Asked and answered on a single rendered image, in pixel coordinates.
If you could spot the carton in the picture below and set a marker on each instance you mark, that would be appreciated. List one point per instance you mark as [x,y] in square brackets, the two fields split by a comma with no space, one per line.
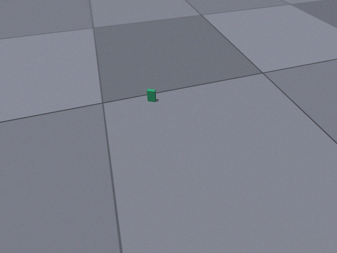
[151,95]

